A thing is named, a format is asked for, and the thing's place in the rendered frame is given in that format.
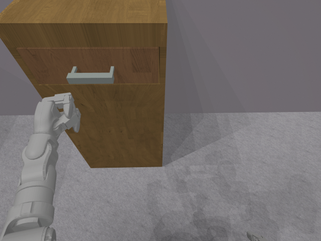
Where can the robot left hand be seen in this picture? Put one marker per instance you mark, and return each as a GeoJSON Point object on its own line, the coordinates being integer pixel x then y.
{"type": "Point", "coordinates": [49, 120]}

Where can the cabinet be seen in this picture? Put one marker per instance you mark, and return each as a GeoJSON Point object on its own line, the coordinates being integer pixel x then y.
{"type": "Point", "coordinates": [121, 124]}

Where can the robot right hand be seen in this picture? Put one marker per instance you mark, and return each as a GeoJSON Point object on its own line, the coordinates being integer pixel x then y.
{"type": "Point", "coordinates": [255, 237]}

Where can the handle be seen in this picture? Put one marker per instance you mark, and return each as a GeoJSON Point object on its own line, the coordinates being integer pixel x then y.
{"type": "Point", "coordinates": [90, 78]}

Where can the drawer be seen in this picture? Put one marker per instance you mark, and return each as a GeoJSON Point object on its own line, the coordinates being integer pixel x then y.
{"type": "Point", "coordinates": [51, 65]}

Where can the left robot upper arm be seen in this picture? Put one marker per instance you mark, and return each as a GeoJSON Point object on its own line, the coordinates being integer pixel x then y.
{"type": "Point", "coordinates": [36, 234]}

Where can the left robot forearm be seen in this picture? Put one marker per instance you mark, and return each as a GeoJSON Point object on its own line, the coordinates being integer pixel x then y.
{"type": "Point", "coordinates": [33, 204]}

